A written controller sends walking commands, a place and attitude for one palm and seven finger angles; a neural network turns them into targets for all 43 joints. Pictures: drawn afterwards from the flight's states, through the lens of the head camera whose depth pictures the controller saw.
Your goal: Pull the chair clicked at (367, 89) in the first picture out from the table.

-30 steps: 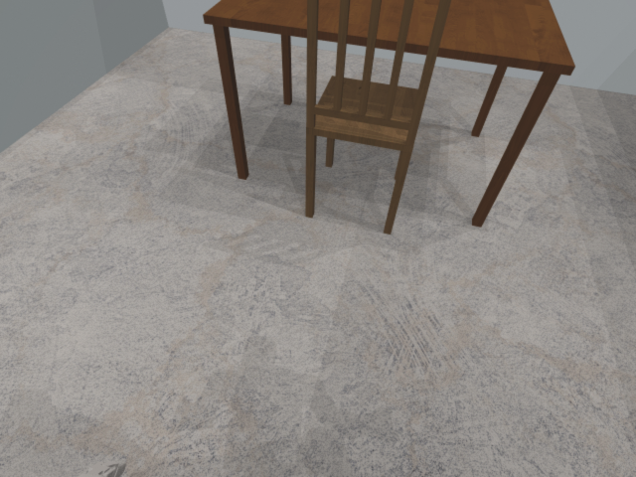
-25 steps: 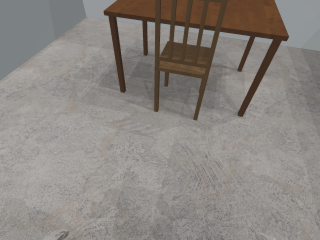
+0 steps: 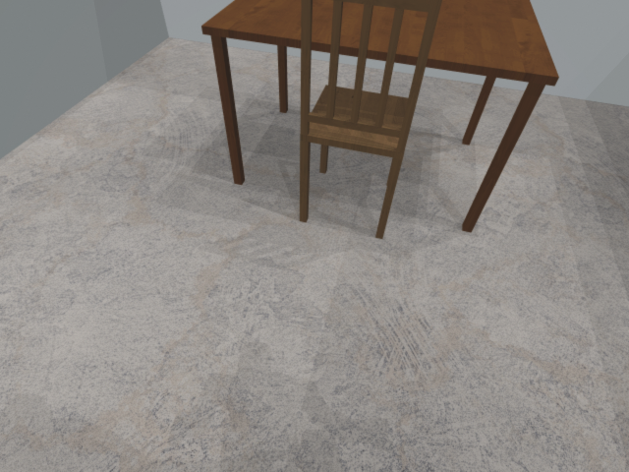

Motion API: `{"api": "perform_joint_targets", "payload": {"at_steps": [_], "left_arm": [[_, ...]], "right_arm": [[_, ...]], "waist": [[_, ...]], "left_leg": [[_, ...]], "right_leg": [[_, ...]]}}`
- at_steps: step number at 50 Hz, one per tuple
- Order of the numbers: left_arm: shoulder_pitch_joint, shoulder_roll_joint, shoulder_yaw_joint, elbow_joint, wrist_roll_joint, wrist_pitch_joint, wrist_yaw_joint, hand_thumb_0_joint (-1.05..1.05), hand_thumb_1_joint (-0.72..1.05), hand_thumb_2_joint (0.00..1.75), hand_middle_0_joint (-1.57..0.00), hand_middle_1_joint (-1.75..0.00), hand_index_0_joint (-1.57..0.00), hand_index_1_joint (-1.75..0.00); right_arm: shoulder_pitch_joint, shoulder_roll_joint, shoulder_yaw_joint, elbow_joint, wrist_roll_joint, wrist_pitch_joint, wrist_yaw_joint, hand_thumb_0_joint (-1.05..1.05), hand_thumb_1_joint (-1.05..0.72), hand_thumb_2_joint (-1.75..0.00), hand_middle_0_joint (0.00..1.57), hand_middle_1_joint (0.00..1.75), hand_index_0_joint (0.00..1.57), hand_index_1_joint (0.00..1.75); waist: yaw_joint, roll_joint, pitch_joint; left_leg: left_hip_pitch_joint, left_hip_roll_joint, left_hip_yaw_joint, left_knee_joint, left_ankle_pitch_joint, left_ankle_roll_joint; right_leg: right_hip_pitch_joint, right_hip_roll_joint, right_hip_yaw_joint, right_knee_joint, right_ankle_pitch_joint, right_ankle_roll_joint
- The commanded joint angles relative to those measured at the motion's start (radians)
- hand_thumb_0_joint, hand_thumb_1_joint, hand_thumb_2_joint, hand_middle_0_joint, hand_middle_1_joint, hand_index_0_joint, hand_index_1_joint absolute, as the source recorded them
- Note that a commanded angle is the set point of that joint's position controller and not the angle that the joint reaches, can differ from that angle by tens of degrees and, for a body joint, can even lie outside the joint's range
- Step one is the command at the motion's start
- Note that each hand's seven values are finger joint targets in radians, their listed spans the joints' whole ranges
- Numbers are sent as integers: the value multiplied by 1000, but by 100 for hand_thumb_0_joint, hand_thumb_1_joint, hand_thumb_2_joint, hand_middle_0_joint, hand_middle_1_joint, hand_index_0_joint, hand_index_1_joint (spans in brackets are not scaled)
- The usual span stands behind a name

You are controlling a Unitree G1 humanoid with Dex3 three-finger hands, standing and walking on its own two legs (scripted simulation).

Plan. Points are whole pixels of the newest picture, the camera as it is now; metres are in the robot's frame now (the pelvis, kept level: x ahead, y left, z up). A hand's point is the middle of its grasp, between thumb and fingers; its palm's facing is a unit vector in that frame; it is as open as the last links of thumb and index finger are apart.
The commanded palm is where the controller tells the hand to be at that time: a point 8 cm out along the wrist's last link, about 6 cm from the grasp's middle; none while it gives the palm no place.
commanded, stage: stand and wait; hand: left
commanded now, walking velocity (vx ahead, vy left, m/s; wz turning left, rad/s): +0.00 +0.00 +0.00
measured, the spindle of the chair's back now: (360, 69) +1.23 -0.07 -0.05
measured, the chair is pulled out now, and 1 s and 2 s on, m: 0.00 0.00 0.00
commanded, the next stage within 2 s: look at it before walking up in 0.30 s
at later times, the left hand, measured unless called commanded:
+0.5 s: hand out of the picture +0.06 +0.24 -0.16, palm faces -0.03 -0.95 -0.32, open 7.4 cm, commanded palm none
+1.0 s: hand out of the picture +0.06 +0.24 -0.16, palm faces -0.03 -0.95 -0.32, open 7.4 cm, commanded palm none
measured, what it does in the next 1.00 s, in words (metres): stands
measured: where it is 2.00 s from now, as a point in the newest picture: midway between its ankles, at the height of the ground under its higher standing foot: outside the picture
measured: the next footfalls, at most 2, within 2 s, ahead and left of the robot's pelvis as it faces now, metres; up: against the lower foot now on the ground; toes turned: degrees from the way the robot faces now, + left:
right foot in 1.58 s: +0.20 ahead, -0.16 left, +0.00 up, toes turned -16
left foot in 1.94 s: +0.41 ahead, +0.07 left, +0.00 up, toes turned +0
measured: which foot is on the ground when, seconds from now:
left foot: down 0.00-1.00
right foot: down 0.00-1.00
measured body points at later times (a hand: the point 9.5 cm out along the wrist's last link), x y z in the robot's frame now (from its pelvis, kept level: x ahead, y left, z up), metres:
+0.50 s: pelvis -0.02 +0.00 +0.00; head -0.01 +0.00 +0.45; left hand +0.06 +0.29 -0.13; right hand +0.06 -0.30 -0.13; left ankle -0.02 +0.12 -0.74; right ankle -0.01 -0.13 -0.74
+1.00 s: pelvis -0.01 -0.01 +0.00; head -0.01 +0.00 +0.45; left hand +0.06 +0.29 -0.13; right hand +0.07 -0.30 -0.13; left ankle -0.02 +0.12 -0.74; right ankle -0.01 -0.13 -0.74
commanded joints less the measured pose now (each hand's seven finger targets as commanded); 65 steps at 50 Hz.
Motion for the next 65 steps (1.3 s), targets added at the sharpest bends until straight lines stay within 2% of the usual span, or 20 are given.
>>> {"api": "perform_joint_targets", "payload": {"at_steps": [1, 11, 15, 18, 23, 30, 37, 42, 52, 53, 54, 55, 56, 58, 60, 62, 64, 65], "left_arm": [[-48, 200, 39, -66, 0, -26, 10, 0, 90, 90, -20, -30, -20, -30], [-47, 197, 35, -48, 1, -27, 9, 0, 90, 90, -20, -30, -20, -30], [-49, 196, 36, -47, 2, -29, 9, 0, 90, 90, -20, -30, -20, -30], [-46, 195, 35, -45, 2, -29, 9, 0, 90, 90, -20, -30, -20, -30], [-48, 192, 34, -43, 3, -28, 8, 0, 90, 90, -20, -30, -20, -30], [-39, 193, 35, -44, 3, -33, 9, 0, 90, 90, -20, -30, -20, -30], [-40, 192, 34, -38, 4, -31, 8, 0, 90, 90, -20, -30, -20, -30], [-38, 193, 35, -37, 3, -32, 8, 0, 90, 90, -20, -30, -20, -30], [-39, 195, 34, -34, 3, -33, 8, 0, 90, 90, -20, -30, -20, -30], [0, 117, 18, -16, 1, -23, 11, 0, 90, 90, -20, -30, -20, -30], [37, 70, 9, -2, 4, -11, 11, 0, 90, 90, -20, -30, -20, -30], [63, 69, 9, 1, 8, -5, 8, 0, 90, 90, -20, -30, -20, -30], [69, 76, 14, -2, 11, 0, 2, 0, 90, 90, -20, -30, -20, -30], [93, 81, 26, -13, 15, 5, -8, 0, 90, 90, -20, -30, -20, -30], [133, 75, 35, -24, 15, 1, -13, 0, 90, 90, -20, -30, -20, -30], [159, 65, 45, -31, 13, -8, -14, 0, 90, 90, -20, -30, -20, -30], [180, 48, 52, -33, 11, -18, -13, 0, 90, 90, -20, -30, -20, -30], [175, 37, 55, -37, 12, -20, -12, 0, 90, 90, -20, -30, -20, -30]], "right_arm": [[-65, -201, -41, -61, 3, -31, -16, 0, -90, -90, 20, 30, 20, 30], [-51, -200, -39, -35, 3, -31, -12, 0, -90, -90, 20, 30, 20, 30], [-42, -200, -39, -29, 4, -32, -12, 0, -90, -90, 20, 30, 20, 30], [-46, -196, -39, -26, 3, -33, -12, 0, -90, -90, 20, 30, 20, 30], [-46, -194, -39, -23, 3, -31, -11, 0, -90, -90, 20, 30, 20, 30], [-42, -194, -41, -26, 5, -33, -11, 0, -90, -90, 20, 30, 20, 30], [-46, -194, -39, -24, 4, -32, -12, 0, -90, -90, 20, 30, 20, 30], [-40, -196, -40, -24, 5, -33, -12, 0, -90, -90, 20, 30, 20, 30], [-45, -197, -38, -23, 5, -32, -12, 0, -90, -90, 20, 30, 20, 30], [-15, -120, -20, -5, 1, -24, -10, 0, -90, -90, 20, 30, 20, 30], [23, -70, -8, 8, -3, -15, -7, 0, -90, -90, 20, 30, 20, 30], [41, -66, -11, 10, -6, -9, -5, 0, -90, -90, 20, 30, 20, 30], [51, -68, -14, 8, -9, -6, -3, 0, -90, -90, 20, 30, 20, 30], [62, -72, -21, -4, -14, -5, -1, 0, -90, -90, 20, 30, 20, 30], [82, -67, -29, -17, -12, -11, -1, 0, -90, -90, 20, 30, 20, 30], [116, -47, -32, -25, -11, -24, -4, 0, -90, -90, 20, 30, 20, 30], [149, -32, -36, -25, -7, -38, -7, 0, -90, -90, 20, 30, 20, 30], [175, -31, -40, -24, -7, -43, -8, 0, -90, -90, 20, 30, 20, 30]], "waist": [[1, 15, -72], [2, 11, -56], [0, -2, -70], [1, 18, -62], [0, 17, -43], [0, 10, -71], [1, 21, -46], [-1, 19, -73], [0, 18, -65], [1, 11, -79], [1, 6, -77], [6, 3, -53], [4, -9, 1], [9, -26, 84], [13, -35, 109], [5, -39, 94], [-5, -34, 73], [-17, -6, 68]], "left_leg": [[6, 120, -81, -68, 211, 30], [-4, 119, -91, -91, 151, 27], [1, 121, -90, -90, 176, 25], [-2, 120, -89, -94, 166, 23], [-9, 120, -91, -103, 132, 22], [14, 123, -90, -91, 173, 22], [1, 125, -91, -104, 161, 22], [20, 128, -91, -101, 189, 21], [23, 126, -91, -106, 200, 19], [30, 126, -74, -100, 147, 9], [23, 118, -58, -87, 54, 1], [4, 110, -51, -72, -64, 3], [-48, 103, -46, -71, -175, 5], [-121, 96, -40, -52, -294, 10], [-151, 94, -31, -1, -314, 18], [-156, 90, -9, 51, -262, 22], [-122, 97, 1, 79, -215, 27], [-88, 115, -21, 68, -217, 36]], "right_leg": [[18, -107, 84, -63, 213, -44], [-3, -105, 100, -90, 135, -44], [6, -105, 99, -85, 162, -45], [1, -105, 102, -91, 151, -44], [-19, -102, 104, -102, 108, -42], [-8, -105, 106, -100, 155, -45], [-11, -105, 101, -105, 146, -42], [4, -105, 100, -101, 177, -43], [8, -104, 100, -106, 191, -42], [9, -103, 97, -109, 129, -32], [-1, -95, 100, -103, 12, -28], [-30, -88, 118, -111, -115, -34], [-63, -84, 135, -120, -219, -44], [-120, -73, 171, -122, -332, -65], [-140, -72, 206, -114, -367, -90], [-125, -82, 235, -87, -323, -114], [-136, -79, 237, -35, -239, -126], [-170, -61, 215, 18, -205, -125]]}}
